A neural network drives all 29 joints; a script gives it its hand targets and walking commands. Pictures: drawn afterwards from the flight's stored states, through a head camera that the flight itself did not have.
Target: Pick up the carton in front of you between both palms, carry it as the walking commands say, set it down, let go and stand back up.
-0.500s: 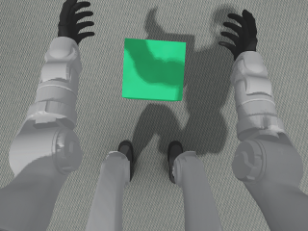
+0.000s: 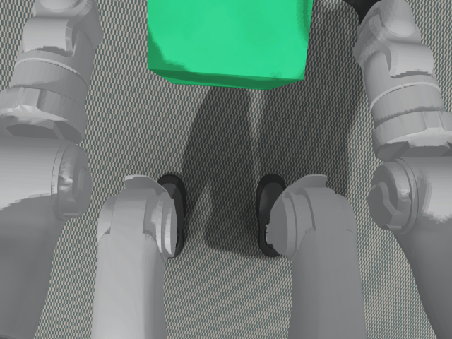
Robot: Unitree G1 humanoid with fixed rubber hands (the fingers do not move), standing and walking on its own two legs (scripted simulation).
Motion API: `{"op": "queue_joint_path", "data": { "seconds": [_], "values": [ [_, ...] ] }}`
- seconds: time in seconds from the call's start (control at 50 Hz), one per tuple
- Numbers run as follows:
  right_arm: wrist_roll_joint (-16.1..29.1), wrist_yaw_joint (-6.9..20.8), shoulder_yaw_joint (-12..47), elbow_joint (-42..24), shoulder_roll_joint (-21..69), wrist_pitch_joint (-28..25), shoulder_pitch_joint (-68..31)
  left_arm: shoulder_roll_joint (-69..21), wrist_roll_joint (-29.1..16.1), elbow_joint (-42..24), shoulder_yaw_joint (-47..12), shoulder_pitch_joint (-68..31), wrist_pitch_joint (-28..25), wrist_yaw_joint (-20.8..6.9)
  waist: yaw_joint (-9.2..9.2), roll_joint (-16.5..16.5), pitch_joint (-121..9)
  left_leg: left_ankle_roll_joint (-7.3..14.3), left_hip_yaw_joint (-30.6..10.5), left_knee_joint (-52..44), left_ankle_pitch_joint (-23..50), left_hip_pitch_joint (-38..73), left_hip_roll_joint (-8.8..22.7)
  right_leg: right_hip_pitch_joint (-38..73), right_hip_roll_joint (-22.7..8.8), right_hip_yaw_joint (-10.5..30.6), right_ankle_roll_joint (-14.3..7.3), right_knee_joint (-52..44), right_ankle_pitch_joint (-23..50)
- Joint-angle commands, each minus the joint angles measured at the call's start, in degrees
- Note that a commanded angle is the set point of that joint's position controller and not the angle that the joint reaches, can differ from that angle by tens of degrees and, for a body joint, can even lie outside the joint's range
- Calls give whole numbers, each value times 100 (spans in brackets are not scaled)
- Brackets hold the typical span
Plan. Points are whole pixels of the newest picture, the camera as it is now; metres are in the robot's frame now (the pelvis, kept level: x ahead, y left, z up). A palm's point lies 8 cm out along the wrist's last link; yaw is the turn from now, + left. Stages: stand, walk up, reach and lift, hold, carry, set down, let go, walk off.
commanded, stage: reach and lift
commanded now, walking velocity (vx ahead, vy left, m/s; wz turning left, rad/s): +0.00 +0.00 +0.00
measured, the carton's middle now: (226, 21) +0.56 +0.00 -0.29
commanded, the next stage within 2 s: none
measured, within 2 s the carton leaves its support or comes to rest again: leaves its support in 1.04 s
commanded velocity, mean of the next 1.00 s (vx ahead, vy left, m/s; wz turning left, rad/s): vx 0.00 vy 0.00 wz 0.00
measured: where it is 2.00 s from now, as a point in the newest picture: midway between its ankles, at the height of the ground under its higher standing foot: (222, 229)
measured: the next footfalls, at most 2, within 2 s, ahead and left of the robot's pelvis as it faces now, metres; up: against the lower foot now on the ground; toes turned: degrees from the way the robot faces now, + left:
none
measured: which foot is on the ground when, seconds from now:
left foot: down 0.00-1.00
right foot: down 0.00-1.00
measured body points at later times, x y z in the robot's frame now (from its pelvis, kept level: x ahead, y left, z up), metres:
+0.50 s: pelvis +0.01 +0.00 -0.04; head +0.39 +0.01 +0.20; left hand +0.58 +0.18 -0.22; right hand +0.57 -0.17 -0.22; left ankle +0.11 +0.12 -0.38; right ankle +0.12 -0.12 -0.38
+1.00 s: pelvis +0.00 +0.00 -0.05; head +0.38 +0.01 +0.19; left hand +0.58 +0.16 -0.22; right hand +0.57 -0.15 -0.22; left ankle +0.11 +0.12 -0.38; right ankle +0.12 -0.12 -0.38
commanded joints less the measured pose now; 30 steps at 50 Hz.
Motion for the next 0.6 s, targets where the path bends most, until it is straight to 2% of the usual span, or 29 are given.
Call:
{"op": "queue_joint_path", "data": {
  "seconds": [0.0, 0.1, 0.18, 0.24, 0.32, 0.42, 0.5, 0.58],
  "values": [
    [-19, 25, -56, -88, -777, -172, -1725, 734, -4, -73, 13, -1828, -169, -39, -56, 186, -6336, -81, 272, -710, 713, 3272, 10, 3290, 26, -280, 102, -711, 839],
    [77, 75, 75, 164, -882, -361, -2110, 890, -107, 167, -131, -2194, -363, -59, -33, 182, -6234, -83, 223, -293, 1087, 3232, 47, 3355, 10, -220, 109, -257, 1251],
    [332, 22, 350, -21, -970, -475, -2407, 1013, -328, -31, -341, -2467, -479, -6, 16, 177, -6897, -80, 253, 35, 1675, 3652, 29, 3721, 22, -229, 107, 48, 1810],
    [451, -26, 465, -274, -939, -482, -2584, 1030, -390, -285, -387, -2615, -496, 27, 80, 150, -6977, -73, 294, 138, 1818, 3680, -9, 3788, 54, -244, 102, 153, 1948],
    [425, -71, 470, -248, -862, -468, -2254, 863, -447, -313, -471, -2334, -466, 42, 8, 195, -7275, -82, 303, 240, 2225, 4002, -45, 3976, 141, -309, 94, 238, 2289],
    [145, -24, 195, 214, -644, -462, -1621, 509, -288, 107, -418, -1818, -444, -5, -115, 282, -6325, -114, 217, 123, 1962, 3588, -87, 3169, 156, -325, 97, 139, 1925],
    [13, 45, 88, 195, -565, -518, -1676, 450, -75, 149, -205, -1784, -483, -44, -43, 259, -5881, -104, 188, 47, 1807, 3254, -106, 2876, 154, -287, 114, 91, 1774],
    [157, 62, 333, 30, -299, -531, -2037, 199, -123, 22, -374, -2102, -492, -37, 12, 206, -5967, -96, 208, -34, 1675, 3297, -136, 2990, 165, -295, 120, 41, 1662]
  ]
}}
